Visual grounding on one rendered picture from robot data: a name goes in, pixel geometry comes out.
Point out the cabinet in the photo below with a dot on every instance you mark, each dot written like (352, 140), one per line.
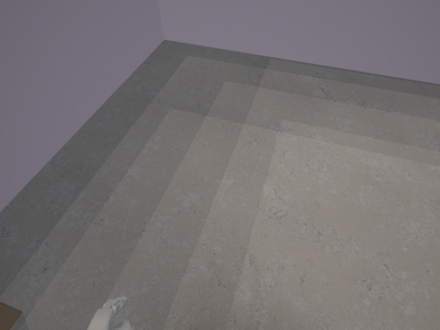
(8, 316)

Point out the robot left hand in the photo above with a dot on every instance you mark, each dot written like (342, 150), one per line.
(103, 318)

